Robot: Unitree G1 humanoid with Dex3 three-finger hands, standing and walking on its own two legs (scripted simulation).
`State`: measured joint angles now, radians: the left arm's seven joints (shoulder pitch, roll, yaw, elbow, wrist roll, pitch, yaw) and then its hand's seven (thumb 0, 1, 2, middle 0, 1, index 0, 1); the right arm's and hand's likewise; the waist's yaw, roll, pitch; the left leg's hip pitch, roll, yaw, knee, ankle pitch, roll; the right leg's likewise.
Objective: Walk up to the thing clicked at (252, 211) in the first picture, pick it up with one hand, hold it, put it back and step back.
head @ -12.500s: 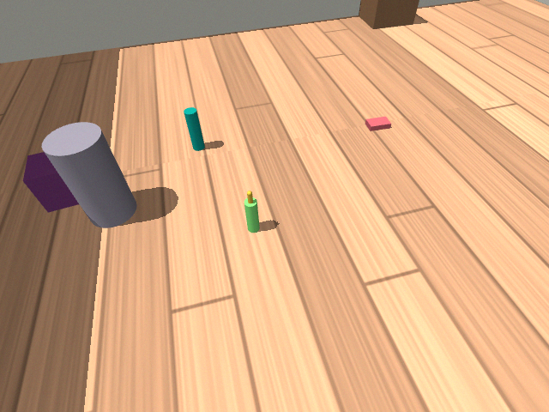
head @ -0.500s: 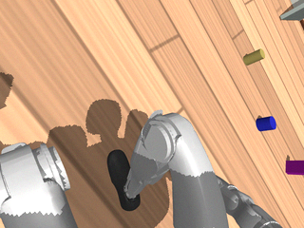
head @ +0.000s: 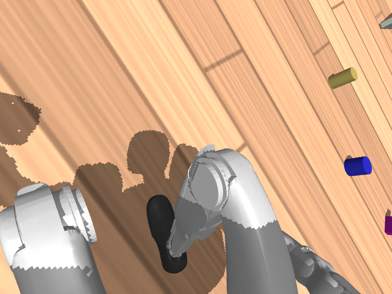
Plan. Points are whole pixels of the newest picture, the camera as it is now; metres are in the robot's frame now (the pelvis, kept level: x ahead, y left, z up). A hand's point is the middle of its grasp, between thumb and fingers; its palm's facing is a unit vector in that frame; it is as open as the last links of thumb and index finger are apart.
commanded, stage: settle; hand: left
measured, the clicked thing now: out of the picture +0.45 +0.30 -0.14
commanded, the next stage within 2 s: lift in 1.48 s
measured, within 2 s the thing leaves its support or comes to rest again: neither
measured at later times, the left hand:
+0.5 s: hand out of the picture +0.43 +0.33 -0.03, palm faces +0.31 -0.95 -0.03, open 8.8 cm
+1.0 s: hand out of the picture +0.43 +0.32 +0.03, palm faces +0.33 -0.95 -0.02, open 8.8 cm
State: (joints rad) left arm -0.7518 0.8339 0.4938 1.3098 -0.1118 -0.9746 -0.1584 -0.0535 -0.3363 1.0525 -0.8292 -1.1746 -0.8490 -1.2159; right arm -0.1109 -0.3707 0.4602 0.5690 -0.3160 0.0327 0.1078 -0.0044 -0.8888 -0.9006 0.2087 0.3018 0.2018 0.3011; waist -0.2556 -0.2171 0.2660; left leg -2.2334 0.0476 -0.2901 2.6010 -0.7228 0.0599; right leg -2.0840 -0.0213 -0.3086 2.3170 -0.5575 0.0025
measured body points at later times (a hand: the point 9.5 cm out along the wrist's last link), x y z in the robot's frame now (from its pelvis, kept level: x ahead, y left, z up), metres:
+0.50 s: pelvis +0.01 -0.01 +0.03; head +0.21 +0.13 +0.41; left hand +0.41 +0.38 -0.03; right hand +0.17 -0.25 -0.06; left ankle +0.08 +0.11 -0.27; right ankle +0.15 -0.11 -0.27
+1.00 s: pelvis +0.02 -0.01 +0.06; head +0.22 +0.09 +0.45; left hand +0.41 +0.37 +0.04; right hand +0.20 -0.26 -0.05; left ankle +0.08 +0.11 -0.27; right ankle +0.15 -0.11 -0.27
